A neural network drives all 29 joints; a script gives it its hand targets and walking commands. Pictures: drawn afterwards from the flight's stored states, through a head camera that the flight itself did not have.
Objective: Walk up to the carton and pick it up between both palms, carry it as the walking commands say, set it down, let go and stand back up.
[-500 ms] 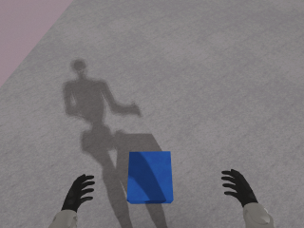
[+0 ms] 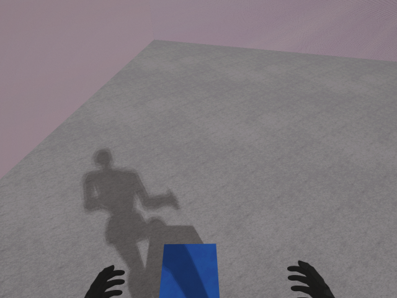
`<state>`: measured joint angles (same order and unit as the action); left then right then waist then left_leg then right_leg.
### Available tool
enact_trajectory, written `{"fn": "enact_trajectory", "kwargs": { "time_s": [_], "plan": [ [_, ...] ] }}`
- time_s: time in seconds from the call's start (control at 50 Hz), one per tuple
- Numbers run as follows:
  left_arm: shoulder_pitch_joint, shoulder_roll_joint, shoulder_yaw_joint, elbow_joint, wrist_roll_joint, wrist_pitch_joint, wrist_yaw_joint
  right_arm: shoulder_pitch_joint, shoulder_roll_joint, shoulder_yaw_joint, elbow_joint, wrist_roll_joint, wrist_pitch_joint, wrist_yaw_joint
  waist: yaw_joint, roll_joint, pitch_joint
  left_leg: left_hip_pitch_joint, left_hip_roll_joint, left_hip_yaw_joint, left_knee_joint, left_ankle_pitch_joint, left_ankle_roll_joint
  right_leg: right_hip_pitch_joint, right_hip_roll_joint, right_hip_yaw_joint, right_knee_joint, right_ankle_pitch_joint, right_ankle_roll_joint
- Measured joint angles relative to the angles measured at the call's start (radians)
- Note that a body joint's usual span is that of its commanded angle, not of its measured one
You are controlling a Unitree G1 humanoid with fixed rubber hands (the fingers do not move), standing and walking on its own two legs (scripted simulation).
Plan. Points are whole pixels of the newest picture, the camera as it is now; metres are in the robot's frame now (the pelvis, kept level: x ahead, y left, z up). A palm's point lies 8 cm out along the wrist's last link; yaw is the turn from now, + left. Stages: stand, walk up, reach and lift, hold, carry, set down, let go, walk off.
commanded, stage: let go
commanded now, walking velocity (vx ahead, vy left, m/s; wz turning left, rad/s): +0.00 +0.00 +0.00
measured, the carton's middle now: (190, 281) +0.41 +0.05 -0.68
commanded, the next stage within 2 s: stand in 0.04 s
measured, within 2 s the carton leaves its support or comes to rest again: neither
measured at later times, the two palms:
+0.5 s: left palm out of the picture +0.12 +0.32 -0.09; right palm out of the picture +0.12 -0.26 -0.07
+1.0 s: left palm out of the picture +0.08 +0.34 -0.09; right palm out of the picture +0.08 -0.26 -0.09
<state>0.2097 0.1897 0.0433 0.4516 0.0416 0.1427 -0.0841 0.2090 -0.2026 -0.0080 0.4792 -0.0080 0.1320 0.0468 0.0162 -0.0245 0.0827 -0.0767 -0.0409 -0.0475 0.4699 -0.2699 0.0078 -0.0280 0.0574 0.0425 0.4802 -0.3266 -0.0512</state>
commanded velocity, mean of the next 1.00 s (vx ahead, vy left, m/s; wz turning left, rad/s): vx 0.00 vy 0.00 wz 0.00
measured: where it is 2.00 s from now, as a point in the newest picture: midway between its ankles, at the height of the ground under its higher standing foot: outside the picture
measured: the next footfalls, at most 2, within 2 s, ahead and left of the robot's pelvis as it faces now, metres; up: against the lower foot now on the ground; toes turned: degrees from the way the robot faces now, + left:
none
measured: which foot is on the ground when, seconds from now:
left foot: down 0.00-1.00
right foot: down 0.00-1.00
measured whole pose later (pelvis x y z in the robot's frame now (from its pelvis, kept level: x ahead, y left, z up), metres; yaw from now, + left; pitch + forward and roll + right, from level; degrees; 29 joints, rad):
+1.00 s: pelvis -0.01 +0.05 +0.00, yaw -2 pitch -4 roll +0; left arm 0.26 0.35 0.01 0.88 0.02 -0.02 0.02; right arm 0.19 -0.36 -0.03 0.97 -0.02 -0.04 -0.01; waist 0.00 -0.01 -0.07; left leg -0.14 -0.08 0.00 0.43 -0.22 0.07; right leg -0.10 0.01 0.09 0.44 -0.28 0.02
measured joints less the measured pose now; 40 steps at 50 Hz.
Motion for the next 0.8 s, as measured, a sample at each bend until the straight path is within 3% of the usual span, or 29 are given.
{"fn": "enact_trajectory", "kwargs": {
  "time_s": [0.06, 0.22, 0.44, 0.8],
  "plan": [
    [-0.001, 0.003, 0.001, -0.012, 0.011, 0.023, 0.005, -0.004, 0.000, -0.005, -0.001, -0.006, 0.012, 0.000, 0.006, 0.011, 0.032, 0.012, -0.004, 0.004, 0.006, 0.001, 0.006, 0.012, -0.005, 0.002, 0.007, 0.000, 0.007],
    [0.061, 0.098, 0.026, 0.158, -0.007, -0.105, 0.087, 0.027, -0.068, -0.027, 0.198, -0.027, -0.111, -0.051, 0.004, 0.018, -0.129, -0.094, -0.004, 0.009, 0.065, -0.030, 0.021, -0.078, -0.004, 0.002, 0.029, -0.012, 0.020],
    [0.089, 0.134, 0.025, 0.264, 0.000, -0.149, 0.096, 0.032, -0.132, -0.054, 0.294, -0.030, -0.161, -0.062, -0.011, 0.006, -0.212, -0.097, -0.015, 0.031, 0.061, -0.037, 0.045, -0.082, -0.018, 0.024, 0.017, -0.011, 0.044],
    [0.071, 0.152, -0.012, 0.370, -0.013, -0.163, 0.098, 0.000, -0.143, -0.028, 0.425, -0.019, -0.176, -0.062, -0.016, 0.014, -0.168, -0.077, -0.038, 0.056, -0.017, 0.020, 0.066, -0.087, -0.045, 0.051, -0.017, 0.026, 0.069]
  ]
}}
